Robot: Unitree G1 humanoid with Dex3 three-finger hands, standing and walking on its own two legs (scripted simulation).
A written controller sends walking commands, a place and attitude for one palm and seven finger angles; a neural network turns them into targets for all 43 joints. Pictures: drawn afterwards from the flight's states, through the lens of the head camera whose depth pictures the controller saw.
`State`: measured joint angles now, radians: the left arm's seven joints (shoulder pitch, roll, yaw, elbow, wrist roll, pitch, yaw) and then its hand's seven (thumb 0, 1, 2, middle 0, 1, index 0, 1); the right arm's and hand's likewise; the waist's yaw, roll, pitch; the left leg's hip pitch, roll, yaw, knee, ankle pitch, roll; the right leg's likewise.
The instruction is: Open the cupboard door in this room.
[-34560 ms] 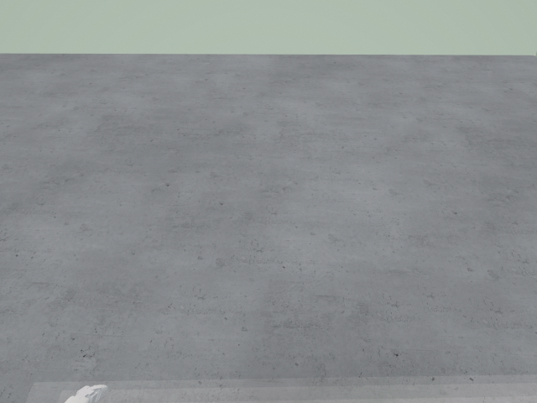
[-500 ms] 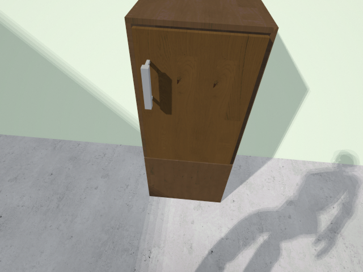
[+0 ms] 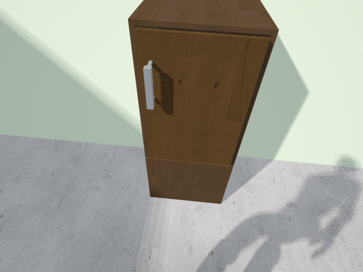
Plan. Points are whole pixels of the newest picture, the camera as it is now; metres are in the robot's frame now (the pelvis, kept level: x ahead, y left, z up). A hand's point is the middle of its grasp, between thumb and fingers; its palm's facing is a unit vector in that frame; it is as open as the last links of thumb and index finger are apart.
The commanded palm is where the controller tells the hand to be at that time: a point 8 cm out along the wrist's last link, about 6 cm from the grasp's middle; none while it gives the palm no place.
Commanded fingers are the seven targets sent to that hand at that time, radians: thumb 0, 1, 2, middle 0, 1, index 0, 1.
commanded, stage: look again from close up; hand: left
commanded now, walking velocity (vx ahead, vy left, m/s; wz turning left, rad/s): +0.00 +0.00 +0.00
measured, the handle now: (150, 85) +0.67 +0.15 +0.07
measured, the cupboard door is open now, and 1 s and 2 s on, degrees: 0 0 0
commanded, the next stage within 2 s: shuffle to correct the standing spot in 0.18 s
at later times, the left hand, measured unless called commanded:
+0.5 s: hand out of the picture -0.01 +0.15 -0.17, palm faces +0.07 -0.99 -0.14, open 7.4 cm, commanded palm none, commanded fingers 0.00 0.90 0.90 -0.20 -0.30 -0.20 -0.30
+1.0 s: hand out of the picture +0.13 +0.14 -0.17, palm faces +0.05 -0.98 -0.20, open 7.3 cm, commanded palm none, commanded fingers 0.00 0.90 0.90 -0.20 -0.30 -0.20 -0.30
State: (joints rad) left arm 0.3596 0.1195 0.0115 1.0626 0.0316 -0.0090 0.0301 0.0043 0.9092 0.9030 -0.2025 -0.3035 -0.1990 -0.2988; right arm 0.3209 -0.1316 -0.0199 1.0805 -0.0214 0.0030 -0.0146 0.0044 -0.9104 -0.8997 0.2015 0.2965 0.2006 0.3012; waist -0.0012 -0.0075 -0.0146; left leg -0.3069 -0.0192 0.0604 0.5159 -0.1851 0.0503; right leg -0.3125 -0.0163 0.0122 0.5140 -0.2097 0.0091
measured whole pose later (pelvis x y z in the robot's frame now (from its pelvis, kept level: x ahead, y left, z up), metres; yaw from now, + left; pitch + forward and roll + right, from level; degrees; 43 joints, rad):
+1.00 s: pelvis +0.13 -0.03 +0.00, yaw -1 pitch +0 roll +0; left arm 0.32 0.13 0.04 1.04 0.03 -0.05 0.03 0.02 0.93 0.90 -0.20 -0.30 -0.20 -0.30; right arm 0.31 -0.13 -0.02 1.09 -0.01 0.00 -0.01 0.01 -0.91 -0.90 0.20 0.30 0.20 0.30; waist 0.01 0.02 0.03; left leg -0.40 0.03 0.08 0.84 -0.42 0.01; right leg -0.24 -0.02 -0.11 0.54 -0.29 -0.03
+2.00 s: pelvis +0.11 +0.00 +0.00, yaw -2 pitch -1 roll -1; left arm 0.35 0.20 0.00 0.99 0.02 0.01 0.03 0.01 0.91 0.90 -0.20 -0.30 -0.20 -0.30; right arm 0.32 -0.18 -0.01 1.02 -0.02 0.02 0.00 0.01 -0.91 -0.90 0.20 0.30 0.20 0.30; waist -0.01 -0.01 0.00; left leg -0.33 -0.01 0.08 0.50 -0.17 0.06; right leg -0.24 -0.04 -0.06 0.51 -0.25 0.01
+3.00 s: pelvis +0.12 -0.02 -0.05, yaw -2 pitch +10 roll +0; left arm 0.37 0.22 0.20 0.20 -0.25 -0.56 -0.31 0.00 0.73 0.82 -0.21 -0.42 -0.21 -0.42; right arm 0.18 -0.23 -0.05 0.61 0.02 -0.25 0.01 0.01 -0.90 -0.90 0.20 0.30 0.20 0.30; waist -0.02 -0.01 -0.14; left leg -0.76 0.02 0.06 0.96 -0.38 0.03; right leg -0.67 -0.02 -0.05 0.99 -0.49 -0.01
